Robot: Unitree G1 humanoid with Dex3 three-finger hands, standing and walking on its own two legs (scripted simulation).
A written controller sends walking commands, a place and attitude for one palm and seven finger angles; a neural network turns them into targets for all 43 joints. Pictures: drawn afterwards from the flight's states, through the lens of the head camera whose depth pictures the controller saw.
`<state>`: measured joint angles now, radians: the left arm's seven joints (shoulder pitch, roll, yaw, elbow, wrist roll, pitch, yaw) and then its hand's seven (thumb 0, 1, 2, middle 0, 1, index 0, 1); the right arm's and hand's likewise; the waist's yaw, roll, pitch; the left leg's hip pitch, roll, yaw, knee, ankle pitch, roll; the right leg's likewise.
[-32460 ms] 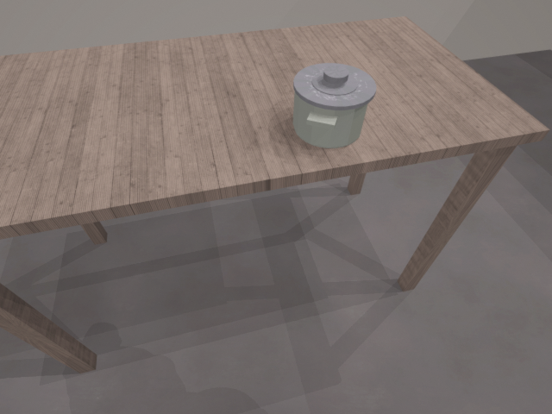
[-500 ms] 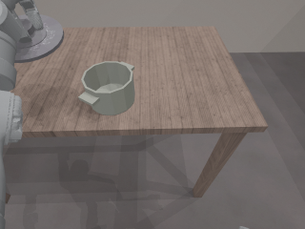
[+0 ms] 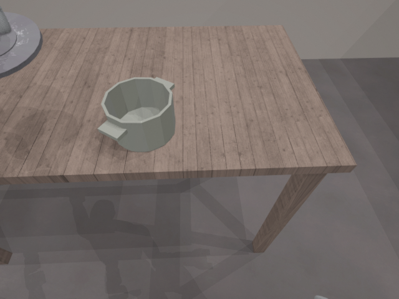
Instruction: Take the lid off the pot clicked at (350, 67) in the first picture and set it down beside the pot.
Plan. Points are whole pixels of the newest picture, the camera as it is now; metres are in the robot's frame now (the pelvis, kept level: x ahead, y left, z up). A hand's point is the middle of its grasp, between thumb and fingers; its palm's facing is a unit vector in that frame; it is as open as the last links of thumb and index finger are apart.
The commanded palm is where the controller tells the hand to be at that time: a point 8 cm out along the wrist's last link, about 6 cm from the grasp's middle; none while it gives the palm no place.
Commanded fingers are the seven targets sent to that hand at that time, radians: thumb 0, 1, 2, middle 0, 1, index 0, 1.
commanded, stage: move the lid sideways beside the pot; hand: left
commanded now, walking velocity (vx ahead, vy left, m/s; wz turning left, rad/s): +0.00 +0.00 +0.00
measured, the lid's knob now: out of the picture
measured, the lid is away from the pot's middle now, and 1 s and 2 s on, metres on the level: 0.22 0.23 0.23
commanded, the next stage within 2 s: lower the lid onto the table in 0.46 s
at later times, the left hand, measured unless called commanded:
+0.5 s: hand out of the picture +0.43 +0.35 +0.29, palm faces -0.20 -0.15 -0.97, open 7.3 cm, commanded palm +0.46 +0.34 +0.37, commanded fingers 0.00 0.57 1.05 -0.79 -1.16 -0.91 -1.11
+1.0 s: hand out of the picture +0.46 +0.33 +0.27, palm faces -0.21 -0.22 -0.95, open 7.3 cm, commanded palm +0.47 +0.34 +0.34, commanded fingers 0.00 0.57 1.05 -0.79 -1.16 -0.91 -1.11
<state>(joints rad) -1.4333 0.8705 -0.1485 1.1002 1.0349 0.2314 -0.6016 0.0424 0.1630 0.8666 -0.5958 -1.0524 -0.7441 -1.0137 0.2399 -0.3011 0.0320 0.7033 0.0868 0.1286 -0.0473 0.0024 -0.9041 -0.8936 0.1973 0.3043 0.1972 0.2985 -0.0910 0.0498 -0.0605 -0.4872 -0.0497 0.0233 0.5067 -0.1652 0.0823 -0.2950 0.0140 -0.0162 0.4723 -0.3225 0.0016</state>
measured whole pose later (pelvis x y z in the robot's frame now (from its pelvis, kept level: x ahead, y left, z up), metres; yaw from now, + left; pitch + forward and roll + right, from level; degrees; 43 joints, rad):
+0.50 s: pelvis -0.01 +0.00 +0.00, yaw +1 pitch +8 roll -2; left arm -1.47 0.91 -0.22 1.14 1.03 0.21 -0.61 0.04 0.16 0.87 -0.60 -1.05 -0.75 -1.01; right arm 0.26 -0.31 0.05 0.74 0.10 0.10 -0.08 0.00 -0.90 -0.89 0.20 0.30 0.20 0.30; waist -0.08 0.04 -0.03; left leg -0.49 -0.05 0.01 0.49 -0.14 0.08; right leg -0.29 0.02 -0.03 0.45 -0.30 0.00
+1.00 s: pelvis +0.00 +0.00 +0.00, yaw +0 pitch +10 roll -2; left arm -1.48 0.88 -0.15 1.23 1.04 0.25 -0.58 0.05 0.17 0.87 -0.59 -1.05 -0.75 -1.02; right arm 0.29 -0.31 0.04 0.73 0.09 0.09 -0.05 0.00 -0.90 -0.89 0.20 0.30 0.20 0.30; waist -0.11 0.05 -0.05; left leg -0.51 -0.05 0.02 0.51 -0.16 0.09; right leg -0.32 0.01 -0.01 0.47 -0.32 0.01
